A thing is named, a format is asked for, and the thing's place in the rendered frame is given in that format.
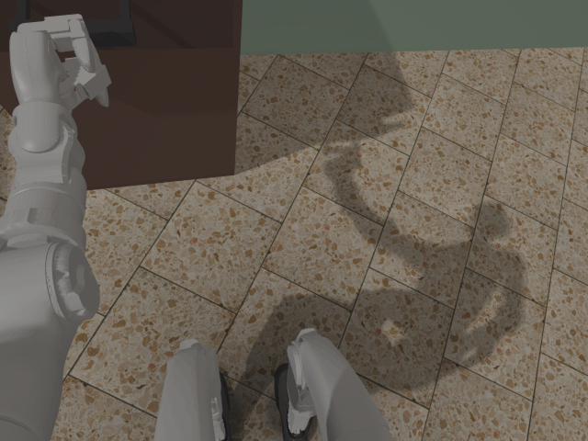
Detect robot left hand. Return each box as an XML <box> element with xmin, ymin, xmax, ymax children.
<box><xmin>9</xmin><ymin>14</ymin><xmax>111</xmax><ymax>115</ymax></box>

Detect robot left upper arm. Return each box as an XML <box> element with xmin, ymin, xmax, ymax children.
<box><xmin>0</xmin><ymin>242</ymin><xmax>100</xmax><ymax>441</ymax></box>

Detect handle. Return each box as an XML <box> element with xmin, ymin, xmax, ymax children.
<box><xmin>9</xmin><ymin>0</ymin><xmax>137</xmax><ymax>47</ymax></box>

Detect robot left forearm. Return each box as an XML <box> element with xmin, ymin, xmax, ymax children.
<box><xmin>0</xmin><ymin>101</ymin><xmax>87</xmax><ymax>254</ymax></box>

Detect drawer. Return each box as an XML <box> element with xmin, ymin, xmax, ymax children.
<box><xmin>0</xmin><ymin>0</ymin><xmax>233</xmax><ymax>52</ymax></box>

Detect right robot shin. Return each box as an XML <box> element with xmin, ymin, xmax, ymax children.
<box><xmin>287</xmin><ymin>328</ymin><xmax>331</xmax><ymax>433</ymax></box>

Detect cabinet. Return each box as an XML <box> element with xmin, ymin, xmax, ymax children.
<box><xmin>0</xmin><ymin>0</ymin><xmax>243</xmax><ymax>190</ymax></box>

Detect robot right thigh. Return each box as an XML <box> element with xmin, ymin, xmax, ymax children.
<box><xmin>287</xmin><ymin>335</ymin><xmax>394</xmax><ymax>441</ymax></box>

